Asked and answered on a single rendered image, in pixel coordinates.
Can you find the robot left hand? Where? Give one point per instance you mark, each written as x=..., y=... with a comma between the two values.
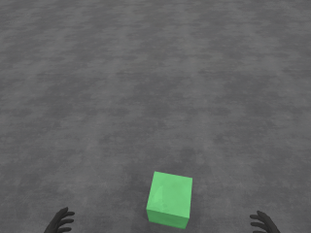
x=58, y=220

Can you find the robot right hand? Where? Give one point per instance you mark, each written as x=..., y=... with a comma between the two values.
x=268, y=225

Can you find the carton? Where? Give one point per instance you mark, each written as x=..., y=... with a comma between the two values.
x=169, y=200

